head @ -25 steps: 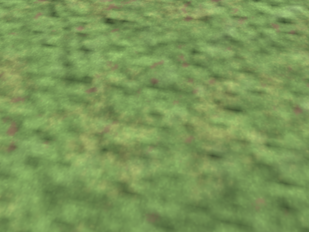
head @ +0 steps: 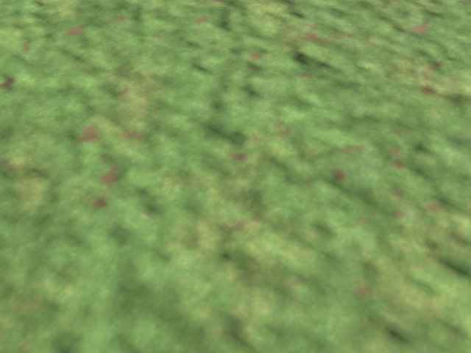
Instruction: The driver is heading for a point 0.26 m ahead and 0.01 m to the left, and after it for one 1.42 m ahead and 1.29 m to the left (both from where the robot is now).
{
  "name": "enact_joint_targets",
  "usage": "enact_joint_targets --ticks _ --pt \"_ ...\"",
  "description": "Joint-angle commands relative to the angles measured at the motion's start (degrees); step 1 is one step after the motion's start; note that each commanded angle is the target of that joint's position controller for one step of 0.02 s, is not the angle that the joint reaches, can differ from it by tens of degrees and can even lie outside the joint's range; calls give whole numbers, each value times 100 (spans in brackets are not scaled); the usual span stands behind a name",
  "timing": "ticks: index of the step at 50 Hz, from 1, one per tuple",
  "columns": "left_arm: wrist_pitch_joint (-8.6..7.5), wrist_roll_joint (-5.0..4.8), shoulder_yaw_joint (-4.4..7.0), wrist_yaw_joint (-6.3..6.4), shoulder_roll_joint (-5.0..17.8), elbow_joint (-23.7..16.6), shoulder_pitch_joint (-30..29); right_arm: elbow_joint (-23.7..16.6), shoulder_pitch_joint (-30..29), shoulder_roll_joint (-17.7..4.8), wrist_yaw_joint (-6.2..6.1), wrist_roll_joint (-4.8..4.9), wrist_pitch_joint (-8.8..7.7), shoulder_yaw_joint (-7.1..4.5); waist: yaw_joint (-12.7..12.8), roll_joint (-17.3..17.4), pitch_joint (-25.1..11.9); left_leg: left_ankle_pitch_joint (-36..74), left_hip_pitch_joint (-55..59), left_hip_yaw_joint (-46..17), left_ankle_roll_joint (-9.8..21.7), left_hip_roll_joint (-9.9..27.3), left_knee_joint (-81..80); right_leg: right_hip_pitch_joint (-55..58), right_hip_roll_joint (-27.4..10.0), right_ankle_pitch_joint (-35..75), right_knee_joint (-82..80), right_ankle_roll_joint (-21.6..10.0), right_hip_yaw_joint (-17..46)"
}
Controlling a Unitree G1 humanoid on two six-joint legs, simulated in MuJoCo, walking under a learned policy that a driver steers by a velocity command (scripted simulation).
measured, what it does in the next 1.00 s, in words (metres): steps on the spot, turning left: right foot, then left foot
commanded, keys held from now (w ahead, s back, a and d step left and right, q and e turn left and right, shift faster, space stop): q+shift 0.24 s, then w+shift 0.10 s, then q+shift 0.66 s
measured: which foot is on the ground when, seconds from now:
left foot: down 0.00-0.14, up 0.16-0.62, down 0.64-1.00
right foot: up 0.00-0.10, down 0.12-0.64, up 0.66-1.00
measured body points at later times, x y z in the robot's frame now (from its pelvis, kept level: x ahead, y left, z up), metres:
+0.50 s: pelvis +0.04 -0.04 +0.01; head +0.06 -0.05 +0.46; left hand -0.01 +0.25 -0.09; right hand +0.29 -0.24 -0.09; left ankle -0.01 +0.09 -0.68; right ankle +0.07 -0.15 -0.73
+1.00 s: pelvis +0.08 +0.04 +0.01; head +0.10 +0.10 +0.45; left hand -0.03 +0.34 -0.11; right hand +0.38 -0.08 -0.09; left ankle +0.04 +0.08 -0.73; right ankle +0.26 -0.02 -0.67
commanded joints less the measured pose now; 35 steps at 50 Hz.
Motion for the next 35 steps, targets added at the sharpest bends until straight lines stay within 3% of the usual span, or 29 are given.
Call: enact_joint_targets --ticks 1,4,5,6,7,8,9,10,12,14,17,20,25,27,29,30,31,32,33,34,35 --pt "-137 -63 152 33 555 -344 -74 -369 -15 -989 0 -29 -58 -293 41 674 -725 -1363 662 -2206 407 1469 -860 270 291 -31 -503 -111 -75" --pt "-212 -130 168 94 602 -266 179 -384 -221 -981 42 -21 -61 -289 190 877 -694 -1115 301 -2437 179 1313 -795 1245 504 -90 -1550 -237 -113" --pt "-242 -128 194 142 668 -229 357 -386 -302 -945 44 12 -78 -274 319 910 -663 -1471 33 -2484 -21 1176 -793 1764 474 121 -2200 -268 -100" --pt "-270 -113 240 210 807 -183 512 -361 -265 -846 30 74 -114 -240 427 661 -669 -2359 -374 -2247 -324 866 -606 2431 175 407 -3042 -341 2" --pt "-260 -87 334 273 1239 -302 460 -325 185 -542 -13 126 -155 -167 235 -205 -977 -3192 -761 -1436 -651 395 474 3011 -1048 -511 -3582 -598 1019" --pt "-235 33 371 215 1650 -511 -54 -414 177 -602 -58 125 -168 -211 226 -1380 -861 -3064 -1495 237 -810 -288 2261 2659 -2354 -844 -4058 -1241 2518" --pt "-196 52 293 171 1193 -473 -196 -334 -85 -1219 -64 -116 -175 -335 213 -511 -531 -2414 -1459 446 -880 406 3134 1964 -2198 -79 -3962 -1407 1866" --pt "-183 26 200 143 872 -501 -319 -305 -7 -1123 3 -128 -150 -337 86 -444 -527 -2087 -1141 562 -823 498 3607 1659 -1832 648 -3654 -1337 1167" --pt "-172 13 131 105 694 -577 -514 -175 368 -906 149 -80 -19 -258 -35 -605 -543 -1728 -1139 811 -783 598 4649 1624 -1371 1463 -3422 -1214 165" --pt "-204 52 157 29 762 -495 39 -241 267 -920 261 -47 11 -189 216 -873 -676 -1450 -1517 999 -711 808 4663 2044 -1296 -207 -3686 -1110 188" --pt "-325 55 284 -64 1007 -215 789 -344 -290 -823 375 -100 -46 -90 604 -879 -369 -1461 -2154 994 -742 935 4020 2653 -1451 -1834 -4053 -1039 608" --pt "-455 53 339 -37 996 -54 1005 -341 -620 -662 366 -81 -93 -30 670 -680 -25 -1419 -2199 1130 -836 1131 3306 2967 -1553 -485 -4008 -1101 59" --pt "-466 36 401 -103 1003 52 1092 -592 -1087 -374 406 0 -88 113 714 -940 -194 -1701 -1163 1706 -754 1478 2148 2606 -1740 1493 -3499 -1197 -951" --pt "-433 27 434 -127 1086 69 1083 -679 -1106 -360 387 25 -78 130 658 -1088 -351 -1847 -579 1963 -599 1386 1719 2404 -1785 2526 -3080 -1086 -1313" --pt "-389 -50 446 -138 1137 69 1092 -738 -1044 -410 341 4 -68 108 586 -1171 -499 -1729 -196 2091 -435 1275 1263 2384 -1891 3131 -2605 -914 -1505" --pt "-362 -106 444 -143 1142 61 1073 -732 -912 -438 305 -25 -70 84 488 -1111 -590 -1634 116 2096 -337 1195 913 2294 -1921 3216 -2197 -781 -1644" --pt "-331 -166 434 -157 1117 56 1023 -594 -455 -467 233 -69 -105 40 209 -779 -829 -1265 843 2073 -209 1035 319 1985 -1800 3167 -1343 -574 -1938" --pt "-316 -150 398 -181 1009 51 1229 -379 260 -835 117 -149 -170 -89 -130 128 -1214 -948 2024 1207 7 1351 -357 1072 -1499 2304 149 -262 -2183" --pt "-270 28 205 -221 334 -462 1179 -521 427 -1855 22 -55 -197 -301 94 1803 -1343 446 2896 -1617 711 3268 -558 -993 -523 -1921 1769 172 -2272" --pt "-170 229 267 -148 733 -508 813 -592 690 -1737 16 152 -222 -322 -299 816 -1570 1300 2774 -1992 1224 3434 -525 -1262 -490 -1994 2104 185 -964" --pt "-138 111 293 -131 795 -508 667 -507 524 -1459 -11 135 -201 -238 -145 560 -1140 1391 2530 -1353 1231 3130 -472 -1301 -611 -1499 2143 153 -743"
